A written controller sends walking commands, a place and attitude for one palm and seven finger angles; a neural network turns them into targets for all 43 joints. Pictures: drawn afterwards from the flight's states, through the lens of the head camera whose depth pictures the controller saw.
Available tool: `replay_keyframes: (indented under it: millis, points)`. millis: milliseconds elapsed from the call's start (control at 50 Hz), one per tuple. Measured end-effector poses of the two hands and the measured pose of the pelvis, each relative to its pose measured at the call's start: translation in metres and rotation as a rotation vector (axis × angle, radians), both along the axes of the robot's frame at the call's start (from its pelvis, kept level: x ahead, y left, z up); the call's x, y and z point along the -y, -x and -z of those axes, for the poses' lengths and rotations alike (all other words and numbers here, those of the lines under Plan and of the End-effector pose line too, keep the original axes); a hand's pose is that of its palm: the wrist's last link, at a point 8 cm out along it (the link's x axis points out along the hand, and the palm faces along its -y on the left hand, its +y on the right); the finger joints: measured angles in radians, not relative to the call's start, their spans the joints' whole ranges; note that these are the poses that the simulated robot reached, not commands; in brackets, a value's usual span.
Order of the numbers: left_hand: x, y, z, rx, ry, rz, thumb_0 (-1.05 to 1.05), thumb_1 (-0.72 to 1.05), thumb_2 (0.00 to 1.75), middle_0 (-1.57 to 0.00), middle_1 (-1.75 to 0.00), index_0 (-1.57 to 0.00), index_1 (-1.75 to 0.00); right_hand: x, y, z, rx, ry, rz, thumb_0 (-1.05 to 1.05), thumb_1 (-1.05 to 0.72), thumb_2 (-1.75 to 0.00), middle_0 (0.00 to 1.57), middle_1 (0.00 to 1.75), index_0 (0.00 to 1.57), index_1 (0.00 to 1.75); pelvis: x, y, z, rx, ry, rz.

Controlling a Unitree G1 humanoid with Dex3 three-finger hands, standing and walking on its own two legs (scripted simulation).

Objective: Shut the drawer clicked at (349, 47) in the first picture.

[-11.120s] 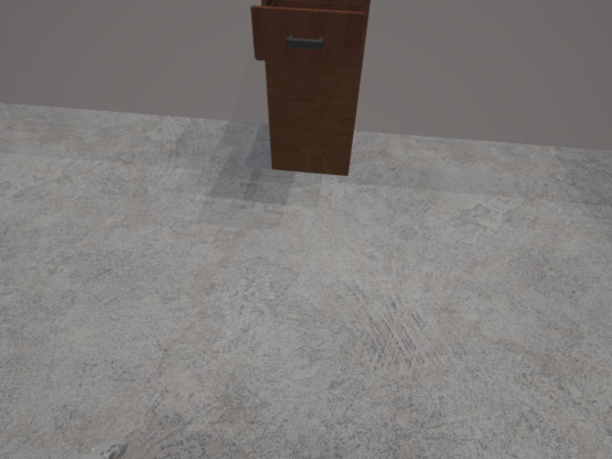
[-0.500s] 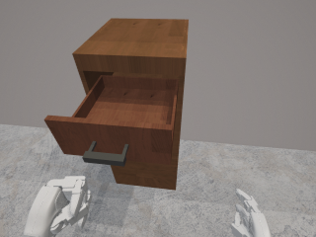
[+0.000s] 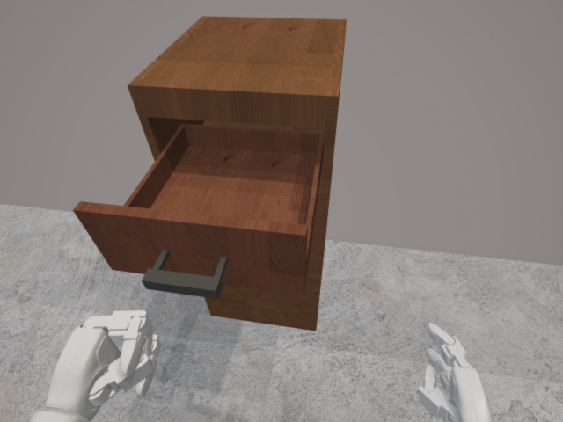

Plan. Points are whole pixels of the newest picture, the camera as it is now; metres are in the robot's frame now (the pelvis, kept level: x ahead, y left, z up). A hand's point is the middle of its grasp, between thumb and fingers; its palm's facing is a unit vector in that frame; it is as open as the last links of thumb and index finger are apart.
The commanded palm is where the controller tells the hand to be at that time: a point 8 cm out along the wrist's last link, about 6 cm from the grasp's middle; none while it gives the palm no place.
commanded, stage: bring the fist close to the handle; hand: left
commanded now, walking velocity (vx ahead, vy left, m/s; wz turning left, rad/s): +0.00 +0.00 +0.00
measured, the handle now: (187, 271) +0.33 +0.19 +0.03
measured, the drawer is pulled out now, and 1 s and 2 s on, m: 0.27 0.27 0.25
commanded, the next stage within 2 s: push the drawer shut in 1.12 s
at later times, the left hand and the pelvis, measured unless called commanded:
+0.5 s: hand (181, 347) +0.20 +0.15 +0.06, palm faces -0.09 -1.00 -0.03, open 3.3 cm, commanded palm +0.18 +0.21 +0.06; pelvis -0.01 +0.02 -0.02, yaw -1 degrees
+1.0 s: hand (189, 342) +0.22 +0.15 +0.04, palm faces -0.07 -1.00 -0.04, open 3.3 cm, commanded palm +0.19 +0.21 +0.04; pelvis -0.01 +0.01 -0.03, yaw -1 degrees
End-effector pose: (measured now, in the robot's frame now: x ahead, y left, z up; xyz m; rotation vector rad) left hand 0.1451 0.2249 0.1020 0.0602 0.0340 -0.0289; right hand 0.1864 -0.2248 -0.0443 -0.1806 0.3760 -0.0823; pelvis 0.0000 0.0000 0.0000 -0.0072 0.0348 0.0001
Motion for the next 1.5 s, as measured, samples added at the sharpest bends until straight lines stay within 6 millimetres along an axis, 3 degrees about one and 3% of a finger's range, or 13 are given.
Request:
replay_keyframes:
  millis: [460,780,960,1180,1340,1500]
  points:
    - [0.017,-0.036,0.039,-0.001,0.03,0.063,0.02,0.9,0.9,-1.4,-1.6,-1.4,-1.6,-0.021,0.035,0.037,-0.192,0.002,0.031,0.01,-0.9,-0.9,0.21,0.3,0.21,0.3,-0.024,0.009,0.016,-0.076,0.003,0.013]
    - [0.016,-0.057,0.069,-0.002,0.028,0.057,0.02,0.9,0.9,-1.4,-1.6,-1.4,-1.6,-0.008,0.044,0.057,-0.266,0.022,0.058,0.01,-0.91,-0.9,0.21,0.3,0.21,0.3,-0.02,0.012,0.031,-0.14,0.006,0.018]
    - [0.019,-0.055,0.061,0.012,0.014,0.054,0.02,0.9,0.9,-1.4,-1.6,-1.4,-1.6,-0.002,0.042,0.057,-0.27,0.003,0.078,0.01,-0.91,-0.9,0.21,0.3,0.21,0.3,-0.016,0.009,0.03,-0.142,0.001,0.022]
    - [0.024,-0.053,0.065,0.0,0.01,0.059,0.02,0.9,0.9,-1.4,-1.6,-1.4,-1.6,0.004,0.038,0.058,-0.267,0.01,0.068,0.01,-0.91,-0.9,0.21,0.3,0.21,0.3,-0.01,0.009,0.032,-0.146,0.002,0.015]
    - [0.02,-0.062,0.065,0.007,0.006,0.05,0.02,0.9,0.9,-1.4,-1.6,-1.4,-1.6,0.007,0.039,0.06,-0.283,0.009,0.076,0.01,-0.91,-0.9,0.21,0.3,0.21,0.3,-0.008,0.008,0.032,-0.148,0.0,0.014]
    - [0.02,-0.085,0.069,0.009,0.007,0.075,0.02,0.89,0.91,-1.4,-1.6,-1.4,-1.6,0.01,0.045,0.063,-0.309,0.023,0.085,0.01,-0.91,-0.9,0.21,0.3,0.21,0.3,-0.009,0.008,0.032,-0.152,0.002,0.015]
